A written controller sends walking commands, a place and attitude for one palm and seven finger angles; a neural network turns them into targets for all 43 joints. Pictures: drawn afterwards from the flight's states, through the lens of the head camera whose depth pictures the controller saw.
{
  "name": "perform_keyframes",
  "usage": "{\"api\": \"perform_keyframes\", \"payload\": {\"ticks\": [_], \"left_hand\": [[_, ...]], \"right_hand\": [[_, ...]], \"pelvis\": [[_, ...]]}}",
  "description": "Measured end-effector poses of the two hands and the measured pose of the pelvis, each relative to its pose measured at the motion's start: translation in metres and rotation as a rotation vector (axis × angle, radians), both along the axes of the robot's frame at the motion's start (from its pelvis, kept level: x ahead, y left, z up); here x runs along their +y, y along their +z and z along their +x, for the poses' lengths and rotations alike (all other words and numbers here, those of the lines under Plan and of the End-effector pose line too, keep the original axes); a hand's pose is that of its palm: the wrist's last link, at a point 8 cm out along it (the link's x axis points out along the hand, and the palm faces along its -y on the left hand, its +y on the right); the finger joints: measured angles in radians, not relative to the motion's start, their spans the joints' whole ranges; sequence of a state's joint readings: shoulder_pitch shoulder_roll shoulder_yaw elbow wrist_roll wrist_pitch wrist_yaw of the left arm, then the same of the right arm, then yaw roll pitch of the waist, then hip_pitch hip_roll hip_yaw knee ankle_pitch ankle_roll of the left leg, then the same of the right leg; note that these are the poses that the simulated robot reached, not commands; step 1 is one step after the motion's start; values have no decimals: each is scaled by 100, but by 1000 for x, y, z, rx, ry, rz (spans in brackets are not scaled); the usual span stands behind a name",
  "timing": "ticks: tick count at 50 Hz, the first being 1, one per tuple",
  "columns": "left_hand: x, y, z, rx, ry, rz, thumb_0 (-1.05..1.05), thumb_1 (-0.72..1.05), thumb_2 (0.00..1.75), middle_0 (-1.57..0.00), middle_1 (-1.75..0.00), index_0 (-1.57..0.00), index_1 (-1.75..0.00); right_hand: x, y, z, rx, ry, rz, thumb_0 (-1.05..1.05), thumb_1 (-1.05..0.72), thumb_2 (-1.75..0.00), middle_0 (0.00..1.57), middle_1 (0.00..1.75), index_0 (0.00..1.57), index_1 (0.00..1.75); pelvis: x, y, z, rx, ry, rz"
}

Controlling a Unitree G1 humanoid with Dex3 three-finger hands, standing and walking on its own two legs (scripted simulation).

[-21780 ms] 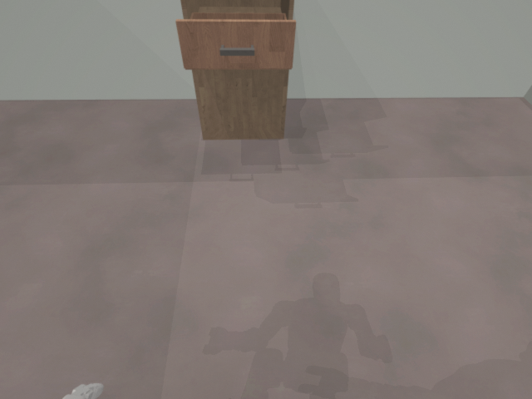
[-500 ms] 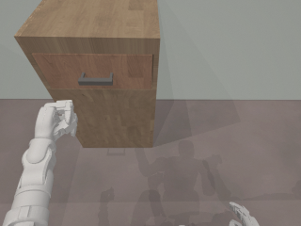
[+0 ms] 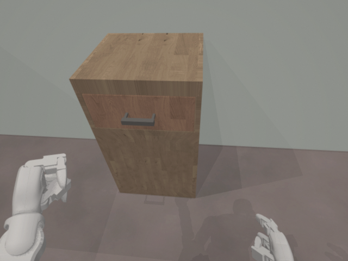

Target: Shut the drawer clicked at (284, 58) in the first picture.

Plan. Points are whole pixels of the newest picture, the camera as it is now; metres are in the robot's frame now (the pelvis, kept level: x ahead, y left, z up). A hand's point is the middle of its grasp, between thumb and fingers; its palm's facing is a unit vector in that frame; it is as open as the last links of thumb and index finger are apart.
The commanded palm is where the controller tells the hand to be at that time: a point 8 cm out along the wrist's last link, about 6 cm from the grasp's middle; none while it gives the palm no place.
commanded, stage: draw the hand back to the body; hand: left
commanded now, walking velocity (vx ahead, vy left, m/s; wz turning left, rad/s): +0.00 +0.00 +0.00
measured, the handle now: (139, 118) +0.64 +0.22 -0.08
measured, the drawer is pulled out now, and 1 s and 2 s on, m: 0.00 0.00 0.00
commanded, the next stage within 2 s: step back with the hand held close in 0.32 s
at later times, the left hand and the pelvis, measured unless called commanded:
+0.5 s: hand (46, 196) +0.17 +0.23 +0.16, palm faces +0.40 -0.82 -0.41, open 3.3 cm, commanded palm +0.12 +0.27 +0.17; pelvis -0.01 -0.01 +0.00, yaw +0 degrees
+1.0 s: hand (16, 224) +0.13 +0.26 +0.15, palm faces +0.33 -0.79 -0.51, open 3.2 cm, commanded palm +0.07 +0.30 +0.17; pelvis -0.06 +0.02 +0.00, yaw -1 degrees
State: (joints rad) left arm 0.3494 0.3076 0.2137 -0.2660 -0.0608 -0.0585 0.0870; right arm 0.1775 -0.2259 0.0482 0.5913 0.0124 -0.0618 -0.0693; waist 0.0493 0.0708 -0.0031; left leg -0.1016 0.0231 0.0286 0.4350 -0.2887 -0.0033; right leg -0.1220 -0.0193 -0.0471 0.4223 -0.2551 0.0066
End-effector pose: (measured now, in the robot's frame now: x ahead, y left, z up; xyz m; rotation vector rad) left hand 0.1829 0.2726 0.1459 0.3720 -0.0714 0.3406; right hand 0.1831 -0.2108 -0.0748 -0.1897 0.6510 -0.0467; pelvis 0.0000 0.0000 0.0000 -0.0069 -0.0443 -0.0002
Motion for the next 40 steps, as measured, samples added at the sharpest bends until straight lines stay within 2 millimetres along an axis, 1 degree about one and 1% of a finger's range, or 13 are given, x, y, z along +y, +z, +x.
{"api": "perform_keyframes", "payload": {"ticks": [9,12,20,24,27,32,36,40], "left_hand": [[2,36,-46,-69,43,122,2,89,90,-141,-160,-140,-160],[2,40,-54,-81,57,137,1,89,90,-141,-160,-140,-160],[1,27,-52,-63,62,92,1,89,90,-141,-160,-140,-160],[-1,30,-50,-77,37,101,2,89,90,-141,-160,-140,-160],[3,35,-47,-92,22,139,2,89,90,-141,-160,-140,-160],[9,31,-44,-46,-17,168,1,89,90,-141,-160,-140,-160],[13,27,-47,-7,-49,181,1,89,90,-141,-160,-140,-160],[20,28,-55,-4,-59,202,1,89,90,-141,-160,-140,-160]], "right_hand": [[-7,-2,-4,-17,1,-7,1,-90,-89,20,30,20,30],[-8,-3,-6,-19,-1,-10,1,-90,-89,20,30,20,30],[-12,-3,-15,-19,-11,-24,1,-90,-89,20,30,20,30],[-13,-1,-19,-26,-21,-27,1,-90,-89,20,30,20,30],[-15,0,-24,-3,-41,-30,1,-90,-89,20,30,20,30],[-22,-2,-37,55,-97,-49,1,-90,-89,20,30,20,30],[-24,-5,-50,98,-135,-65,1,-90,-89,20,30,20,30],[-20,-6,-61,118,-149,-72,1,-90,-89,20,30,20,30]], "pelvis": [[-4,1,0,-20,0,-4],[-4,0,-2,-26,4,-5],[-6,1,-8,-36,1,-3],[-5,1,-9,-35,-4,-5],[-4,1,-12,-5,-6,-11],[5,2,-19,38,-14,-7],[12,2,-25,57,-15,-1],[18,1,-34,62,-15,2]]}}
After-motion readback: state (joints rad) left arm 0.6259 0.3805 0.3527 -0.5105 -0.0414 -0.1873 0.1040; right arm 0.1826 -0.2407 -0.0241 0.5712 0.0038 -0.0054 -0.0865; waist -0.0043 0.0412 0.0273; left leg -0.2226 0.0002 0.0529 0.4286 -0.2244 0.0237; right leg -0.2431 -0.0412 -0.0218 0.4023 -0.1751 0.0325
